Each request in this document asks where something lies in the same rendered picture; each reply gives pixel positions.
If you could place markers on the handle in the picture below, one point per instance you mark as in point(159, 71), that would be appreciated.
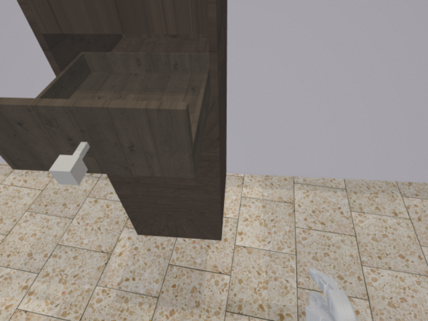
point(70, 169)

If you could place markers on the drawer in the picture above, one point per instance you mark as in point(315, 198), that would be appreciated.
point(141, 113)

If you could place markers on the cabinet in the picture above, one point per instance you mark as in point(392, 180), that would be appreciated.
point(156, 206)

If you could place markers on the robot right hand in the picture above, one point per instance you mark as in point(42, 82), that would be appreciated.
point(336, 307)

